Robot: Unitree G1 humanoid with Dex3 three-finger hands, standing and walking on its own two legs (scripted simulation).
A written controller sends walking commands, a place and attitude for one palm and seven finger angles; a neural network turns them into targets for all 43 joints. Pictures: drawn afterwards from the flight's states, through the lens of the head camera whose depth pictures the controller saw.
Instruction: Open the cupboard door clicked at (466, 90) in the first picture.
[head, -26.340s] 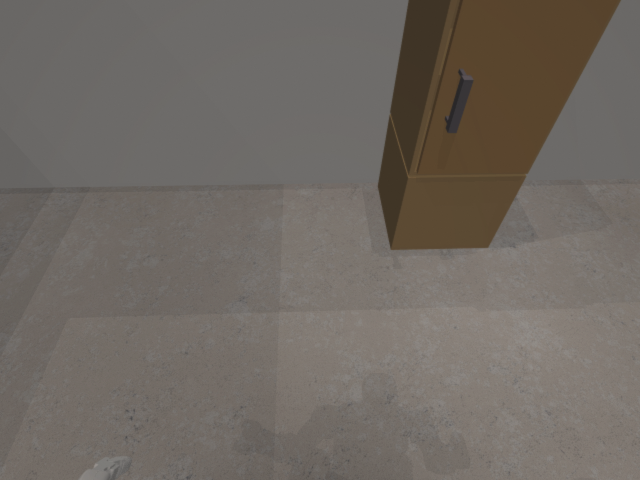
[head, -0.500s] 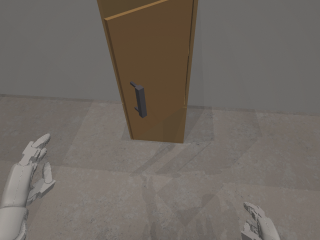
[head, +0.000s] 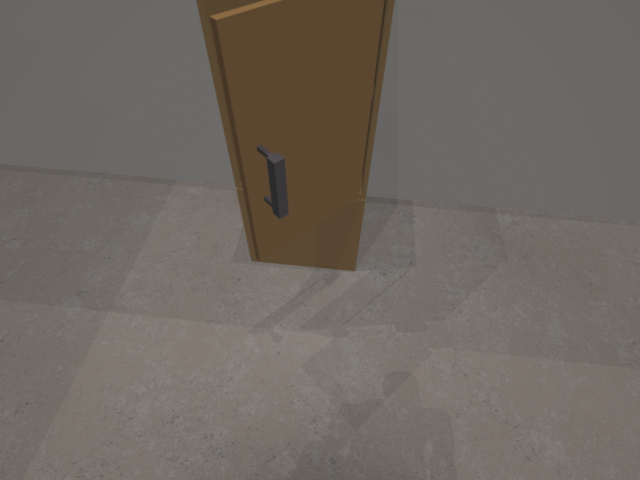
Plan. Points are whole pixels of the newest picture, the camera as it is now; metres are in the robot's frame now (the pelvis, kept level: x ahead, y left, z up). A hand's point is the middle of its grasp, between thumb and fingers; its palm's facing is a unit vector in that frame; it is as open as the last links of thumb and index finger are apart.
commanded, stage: let the arm hang, fingers relaxed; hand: left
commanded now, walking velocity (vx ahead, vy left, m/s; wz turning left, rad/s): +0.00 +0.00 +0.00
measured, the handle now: (271, 182) +0.67 +0.14 -0.08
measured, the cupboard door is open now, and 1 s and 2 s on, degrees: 48 48 48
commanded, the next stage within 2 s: look to check the result in 0.52 s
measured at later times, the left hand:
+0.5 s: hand out of the picture +0.00 +0.18 -0.18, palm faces +0.00 -0.98 -0.18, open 7.3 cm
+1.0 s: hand out of the picture +0.02 +0.19 -0.17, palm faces -0.01 -0.98 -0.20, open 7.4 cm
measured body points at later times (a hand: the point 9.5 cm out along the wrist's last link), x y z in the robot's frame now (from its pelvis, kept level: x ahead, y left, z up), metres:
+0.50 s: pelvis +0.00 +0.01 +0.00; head +0.01 +0.01 +0.45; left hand +0.00 +0.23 -0.16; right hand -0.02 -0.20 -0.17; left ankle +0.03 +0.11 -0.74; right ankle +0.00 -0.10 -0.74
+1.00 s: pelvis +0.01 +0.01 +0.00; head +0.03 +0.01 +0.45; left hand +0.02 +0.24 -0.16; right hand +0.01 -0.22 -0.16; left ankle +0.03 +0.11 -0.74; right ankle +0.00 -0.10 -0.74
